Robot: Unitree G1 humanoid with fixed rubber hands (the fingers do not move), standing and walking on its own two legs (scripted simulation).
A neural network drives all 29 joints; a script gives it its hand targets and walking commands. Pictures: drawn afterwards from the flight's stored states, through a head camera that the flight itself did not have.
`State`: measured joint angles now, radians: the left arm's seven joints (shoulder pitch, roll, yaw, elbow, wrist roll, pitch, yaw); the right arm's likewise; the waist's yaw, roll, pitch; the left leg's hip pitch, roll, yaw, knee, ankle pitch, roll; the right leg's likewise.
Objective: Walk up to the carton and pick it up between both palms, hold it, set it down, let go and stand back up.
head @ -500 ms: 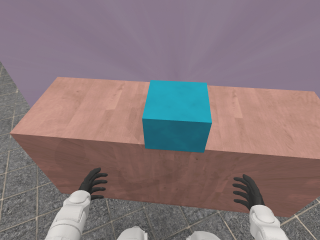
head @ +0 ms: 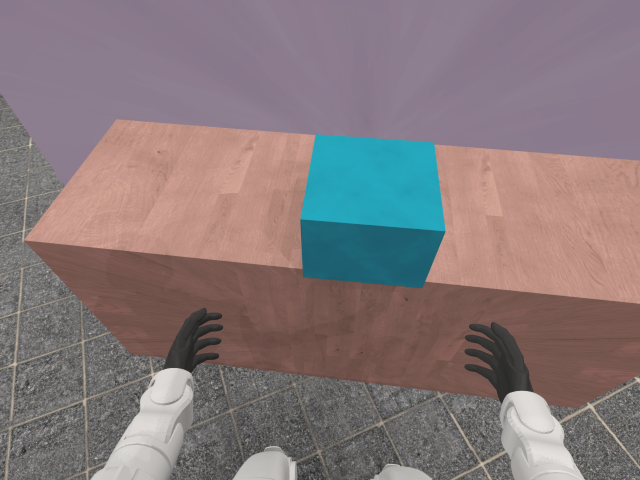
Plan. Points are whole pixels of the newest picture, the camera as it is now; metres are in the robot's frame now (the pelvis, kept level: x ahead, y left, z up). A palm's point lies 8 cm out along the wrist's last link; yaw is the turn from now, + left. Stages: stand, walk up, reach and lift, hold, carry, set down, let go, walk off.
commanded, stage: reach and lift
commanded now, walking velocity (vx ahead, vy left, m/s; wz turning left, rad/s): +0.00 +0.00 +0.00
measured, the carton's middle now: (368, 210) +0.58 -0.06 -0.07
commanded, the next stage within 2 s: none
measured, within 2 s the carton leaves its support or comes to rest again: neither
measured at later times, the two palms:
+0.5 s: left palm (202, 310) +0.34 +0.20 -0.02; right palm (521, 330) +0.31 -0.25 -0.03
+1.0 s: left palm (227, 226) +0.46 +0.17 +0.02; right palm (512, 239) +0.44 -0.26 +0.02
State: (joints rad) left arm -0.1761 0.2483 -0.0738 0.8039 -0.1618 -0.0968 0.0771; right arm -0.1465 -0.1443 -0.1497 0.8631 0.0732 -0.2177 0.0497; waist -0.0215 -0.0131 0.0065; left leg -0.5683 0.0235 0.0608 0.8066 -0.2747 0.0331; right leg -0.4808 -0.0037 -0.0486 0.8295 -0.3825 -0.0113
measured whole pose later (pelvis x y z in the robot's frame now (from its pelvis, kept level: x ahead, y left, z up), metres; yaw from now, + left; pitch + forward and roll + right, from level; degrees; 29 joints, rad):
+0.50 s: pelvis +0.05 +0.00 +0.00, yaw -1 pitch +8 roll -1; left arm -0.21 0.22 -0.09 0.91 -0.18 -0.48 0.05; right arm -0.25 -0.24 -0.02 1.11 0.29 -0.59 0.06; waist -0.02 0.00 -0.07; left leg -0.60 0.03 0.05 0.80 -0.34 0.02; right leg -0.50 0.01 -0.04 0.79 -0.43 -0.02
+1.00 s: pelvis +0.06 -0.03 -0.01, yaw +0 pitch +20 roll +0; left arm -0.68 0.27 -0.02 1.23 -0.22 -0.40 -0.05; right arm -0.73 -0.28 0.20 1.37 0.49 -0.49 -0.03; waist -0.02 0.01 -0.25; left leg -0.85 0.04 0.01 0.83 -0.33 -0.02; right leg -0.77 0.03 -0.05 0.85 -0.44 -0.05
